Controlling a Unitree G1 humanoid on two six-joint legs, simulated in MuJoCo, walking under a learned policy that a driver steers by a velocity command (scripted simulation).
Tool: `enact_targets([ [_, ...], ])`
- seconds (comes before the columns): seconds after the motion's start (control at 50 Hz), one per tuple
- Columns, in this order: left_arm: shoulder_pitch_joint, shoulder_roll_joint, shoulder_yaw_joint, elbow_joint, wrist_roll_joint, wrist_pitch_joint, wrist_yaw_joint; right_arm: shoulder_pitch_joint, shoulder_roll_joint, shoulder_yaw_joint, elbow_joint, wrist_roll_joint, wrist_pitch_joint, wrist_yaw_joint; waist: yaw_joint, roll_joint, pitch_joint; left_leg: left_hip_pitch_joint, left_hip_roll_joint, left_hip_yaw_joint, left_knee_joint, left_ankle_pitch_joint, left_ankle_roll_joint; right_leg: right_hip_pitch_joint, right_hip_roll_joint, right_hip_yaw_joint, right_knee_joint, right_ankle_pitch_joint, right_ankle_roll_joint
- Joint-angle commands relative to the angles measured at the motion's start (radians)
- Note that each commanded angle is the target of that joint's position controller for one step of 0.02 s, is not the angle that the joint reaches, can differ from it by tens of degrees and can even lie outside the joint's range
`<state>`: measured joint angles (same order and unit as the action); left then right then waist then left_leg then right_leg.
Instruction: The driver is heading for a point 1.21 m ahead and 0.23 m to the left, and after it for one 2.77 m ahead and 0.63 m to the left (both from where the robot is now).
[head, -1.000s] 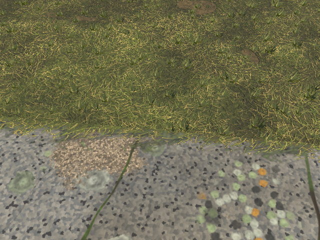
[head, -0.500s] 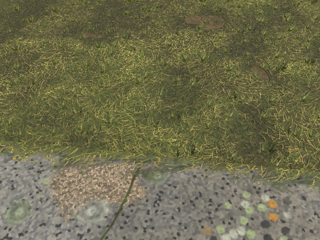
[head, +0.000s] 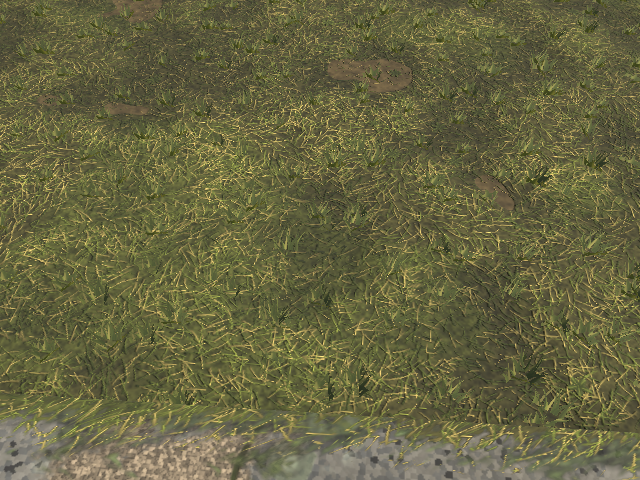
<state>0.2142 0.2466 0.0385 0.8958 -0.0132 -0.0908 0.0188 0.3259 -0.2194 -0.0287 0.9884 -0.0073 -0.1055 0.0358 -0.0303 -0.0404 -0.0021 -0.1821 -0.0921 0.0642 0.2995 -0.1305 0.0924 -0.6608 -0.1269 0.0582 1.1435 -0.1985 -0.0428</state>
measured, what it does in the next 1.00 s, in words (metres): walks ahead: right foot, then left foot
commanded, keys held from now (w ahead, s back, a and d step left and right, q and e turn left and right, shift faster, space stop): w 1.00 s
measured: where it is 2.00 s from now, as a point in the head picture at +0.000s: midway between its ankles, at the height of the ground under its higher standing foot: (349, 320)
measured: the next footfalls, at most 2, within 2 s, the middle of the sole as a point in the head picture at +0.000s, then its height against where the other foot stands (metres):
right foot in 0.30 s outside the picture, level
left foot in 0.84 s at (290, 449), level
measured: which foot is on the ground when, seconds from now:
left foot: down 0.00-0.32, up 0.34-0.82, down 0.84-1.00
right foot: up 0.00-0.28, down 0.30-0.88, up 0.90-1.00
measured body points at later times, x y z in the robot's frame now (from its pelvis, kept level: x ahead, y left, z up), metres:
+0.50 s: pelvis +0.27 -0.09 +0.00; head +0.29 -0.10 +0.45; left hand +0.32 +0.17 -0.13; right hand +0.35 -0.35 -0.14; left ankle +0.27 +0.08 -0.65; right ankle +0.30 -0.17 -0.74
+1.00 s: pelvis +0.53 -0.03 -0.01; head +0.54 -0.02 +0.44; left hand +0.59 +0.23 -0.15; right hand +0.60 -0.29 -0.14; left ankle +0.55 +0.07 -0.74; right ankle +0.45 -0.17 -0.64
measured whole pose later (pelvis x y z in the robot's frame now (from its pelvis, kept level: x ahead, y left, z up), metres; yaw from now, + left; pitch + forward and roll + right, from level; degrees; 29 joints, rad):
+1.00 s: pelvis +0.53 -0.03 -0.01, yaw +1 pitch +1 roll +1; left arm 0.27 0.25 0.07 0.94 -0.04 -0.08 0.00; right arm 0.26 -0.23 -0.06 0.92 0.02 -0.10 0.07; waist -0.02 -0.04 0.00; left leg -0.31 -0.02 0.06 0.52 -0.24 0.05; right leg -0.47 -0.03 0.05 1.24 -0.36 -0.09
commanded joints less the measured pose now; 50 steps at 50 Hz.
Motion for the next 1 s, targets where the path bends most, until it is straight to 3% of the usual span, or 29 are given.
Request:
enact_targets([
  [0.02,0.036,0.045,0.014,-0.042,0.013,0.004,0.008,-0.030,-0.130,-0.021,-0.053,-0.001,-0.017,-0.021,0.045,0.082,0.059,-0.096,0.281,-0.216,-0.207,0.061,0.173,-0.032,-0.042,0.002,-0.140,0.156,0.026],
  [0.12,-0.153,0.023,0.006,-0.090,0.000,-0.007,-0.011,0.072,-0.158,-0.027,-0.026,0.019,-0.003,-0.038,-0.023,0.085,0.064,0.015,0.273,-0.164,-0.182,0.076,0.126,0.001,0.011,-0.042,-0.462,0.307,0.036],
  [0.22,-0.241,0.039,0.004,-0.136,-0.008,-0.016,-0.046,0.128,-0.169,-0.035,0.000,0.028,0.023,-0.041,-0.039,0.097,0.091,0.155,0.340,-0.189,-0.096,0.062,0.113,0.013,0.038,-0.046,-0.589,0.181,0.002],
  [0.26,-0.177,0.068,0.016,-0.128,-0.008,-0.024,-0.051,0.103,-0.182,-0.041,-0.005,0.029,0.035,-0.042,0.008,0.115,0.055,0.178,0.348,-0.190,-0.019,0.188,0.092,0.132,0.068,-0.071,-0.628,0.109,-0.027],
  [0.28,-0.071,0.097,0.035,-0.098,-0.006,-0.027,-0.050,0.083,-0.176,-0.037,-0.010,0.028,0.041,-0.043,0.068,0.115,-0.002,0.168,0.311,-0.156,0.105,0.356,0.070,0.275,0.103,-0.100,-0.649,0.095,-0.049],
  [0.3,0.127,0.159,0.064,-0.043,-0.003,-0.030,-0.044,0.077,-0.143,-0.024,-0.018,0.018,0.043,-0.043,0.146,0.078,-0.123,0.071,0.243,-0.098,0.355,0.399,0.035,0.534,0.069,-0.060,-0.633,0.121,-0.090],
  [0.32,0.288,0.273,0.091,-0.015,0.015,-0.025,-0.040,0.165,-0.048,0.004,-0.038,0.005,0.029,-0.038,0.147,-0.126,-0.296,-0.279,0.108,-0.022,0.775,0.078,-0.036,0.927,-0.189,0.322,-0.654,0.080,-0.222],
  [0.34,0.318,0.238,0.080,-0.002,0.007,-0.020,-0.047,0.202,-0.021,0.015,-0.029,0.022,0.001,-0.030,0.136,-0.267,-0.383,-0.510,0.022,-0.131,0.987,-0.412,-0.050,1.056,-0.288,0.681,-0.831,-0.061,-0.302],
  [0.36,0.250,0.161,0.057,-0.012,0.000,-0.020,-0.048,0.128,-0.126,-0.012,-0.045,0.046,-0.018,-0.026,0.131,-0.173,-0.254,-0.610,0.092,-0.192,1.077,-0.376,-0.029,0.954,-0.260,0.598,-0.848,-0.117,-0.251],
  [0.38,0.159,0.114,0.042,-0.034,0.001,-0.016,-0.045,0.038,-0.152,-0.019,-0.072,0.054,-0.024,-0.027,0.110,-0.104,-0.150,-0.617,0.145,-0.160,1.063,-0.285,-0.017,0.810,-0.223,0.440,-0.856,-0.061,-0.212],
  [0.4,0.078,0.084,0.030,-0.048,0.010,-0.015,-0.049,-0.003,-0.141,-0.023,-0.080,0.044,-0.019,-0.034,0.077,-0.028,-0.083,-0.570,0.185,-0.144,0.997,-0.197,-0.021,0.667,-0.176,0.328,-0.891,0.026,-0.191],
  [0.44,0.033,0.045,0.019,-0.043,0.022,-0.019,-0.058,0.023,-0.108,-0.031,-0.075,0.031,0.009,-0.041,0.022,-0.048,-0.036,-0.463,0.231,-0.141,0.888,-0.109,-0.029,0.523,-0.104,0.196,-0.949,0.102,-0.166],
  [0.5,0.093,0.075,0.028,-0.006,0.026,-0.028,-0.050,0.011,-0.088,-0.035,-0.081,0.026,0.034,-0.051,0.007,-0.021,0.003,-0.480,0.234,-0.129,0.797,-0.044,-0.048,0.489,-0.089,0.124,-0.985,0.253,-0.184],
  [0.56,0.144,0.096,0.033,0.018,0.025,-0.017,-0.028,-0.105,-0.085,-0.038,-0.124,0.012,0.035,-0.052,0.026,-0.015,0.026,-0.564,0.239,-0.128,0.625,0.091,-0.064,0.534,-0.090,0.080,-0.987,0.347,-0.175],
  [0.62,0.167,0.105,0.030,0.034,0.013,-0.011,-0.014,-0.232,-0.072,-0.035,-0.166,0.010,0.026,-0.037,0.056,-0.009,0.049,-0.533,0.219,-0.109,0.428,0.245,-0.058,0.528,-0.057,0.025,-1.001,0.331,-0.143],
  [0.7,0.228,0.110,0.033,0.075,0.008,-0.007,-0.016,-0.325,-0.062,-0.029,-0.200,0.022,0.024,-0.021,0.085,-0.027,0.060,-0.422,0.172,-0.063,0.338,0.268,-0.061,0.537,-0.044,-0.023,-1.000,0.295,-0.148],
  [0.72,0.243,0.123,0.039,0.096,0.020,-0.006,-0.012,-0.287,-0.086,-0.039,-0.191,0.020,0.018,-0.010,0.065,-0.045,0.048,-0.460,0.204,-0.117,0.422,0.290,-0.045,0.617,-0.106,0.000,-0.952,0.372,-0.162],
  [0.74,0.232,0.113,0.038,0.085,0.029,-0.006,-0.009,-0.257,-0.111,-0.048,-0.177,0.015,0.011,0.000,0.050,-0.014,0.030,-0.480,0.196,-0.102,0.476,0.275,-0.032,0.654,-0.116,-0.009,-0.908,0.416,-0.166],
  [0.78,0.214,0.106,0.040,0.077,0.022,0.002,-0.009,-0.271,-0.115,-0.051,-0.185,0.013,0.000,0.014,0.043,-0.012,0.049,-0.501,0.190,-0.087,0.495,0.133,-0.008,0.696,-0.135,0.006,-0.842,0.464,-0.162],
  [0.8,0.171,0.112,0.040,0.074,0.007,0.012,-0.006,-0.273,-0.105,-0.048,-0.201,0.017,-0.003,0.018,0.018,-0.035,0.077,-0.470,0.193,-0.097,0.383,0.022,0.010,0.696,-0.136,0.006,-0.807,0.542,-0.136],
  [0.82,0.153,0.115,0.041,0.069,0.009,0.019,-0.005,-0.230,-0.121,-0.056,-0.187,0.017,-0.007,0.022,-0.006,-0.051,0.041,-0.333,0.145,-0.043,0.359,-0.024,0.020,0.670,-0.121,-0.004,-0.734,0.675,-0.126],
  [0.84,0.134,0.121,0.040,0.066,0.007,0.023,-0.007,-0.094,-0.149,-0.074,-0.143,0.019,-0.013,0.024,-0.071,-0.042,-0.022,-0.136,0.099,-0.004,0.296,0.020,0.041,0.622,-0.084,-0.025,-0.573,0.753,-0.115],
  [0.86,0.166,0.099,0.031,0.062,0.005,0.018,-0.008,0.061,-0.226,-0.103,-0.091,0.018,-0.017,0.023,-0.112,0.047,-0.123,0.136,0.161,-0.080,0.254,0.128,0.102,0.475,-0.011,-0.055,-0.303,0.667,-0.086],
  [0.88,0.254,0.035,0.014,0.063,0.012,0.003,-0.016,0.152,-0.285,-0.115,-0.073,0.023,-0.014,0.020,-0.083,0.242,-0.243,0.409,0.382,-0.406,0.199,0.079,0.220,0.190,0.126,-0.082,0.082,0.019,-0.036],
  [0.9,0.252,0.018,0.011,0.053,-0.014,-0.026,-0.026,0.189,-0.224,-0.092,-0.066,0.027,-0.013,0.031,-0.079,0.350,-0.274,0.472,0.459,-0.729,0.020,0.012,0.292,-0.044,0.226,0.047,0.238,-0.369,-0.047],
  [0.92,0.145,0.110,0.037,0.013,-0.043,-0.039,-0.027,0.107,-0.161,-0.074,-0.077,0.038,-0.012,0.035,-0.061,0.246,-0.134,0.349,0.446,-0.656,-0.014,-0.003,0.254,-0.124,0.155,0.078,0.274,-0.313,-0.067],
  [0.94,0.090,0.127,0.045,-0.010,-0.051,-0.028,-0.024,0.013,-0.120,-0.058,-0.103,0.034,-0.008,0.035,-0.030,0.185,-0.066,0.225,0.436,-0.532,-0.013,0.060,0.231,-0.120,0.099,0.054,0.251,-0.229,-0.072],
  [0.96,0.085,0.114,0.049,-0.012,-0.034,-0.010,-0.020,-0.052,-0.100,-0.048,-0.120,0.026,-0.010,0.038,0.007,0.106,-0.034,0.095,0.411,-0.447,-0.029,0.108,0.213,-0.048,0.051,0.052,0.195,-0.159,-0.062],
  [1.0,0.097,0.073,0.055,-0.024,-0.018,0.022,-0.019,-0.099,-0.083,-0.039,-0.118,0.017,-0.010,0.026,0.060,0.093,-0.010,-0.030,0.349,-0.339,-0.087,0.048,0.170,0.048,-0.002,0.049,0.046,-0.098,-0.051],
])
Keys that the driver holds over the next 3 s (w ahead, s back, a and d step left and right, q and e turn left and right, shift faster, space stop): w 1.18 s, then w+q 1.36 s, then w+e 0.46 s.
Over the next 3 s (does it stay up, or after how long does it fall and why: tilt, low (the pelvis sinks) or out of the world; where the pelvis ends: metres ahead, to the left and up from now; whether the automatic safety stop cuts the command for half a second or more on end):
stays up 1.47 0.25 -0.16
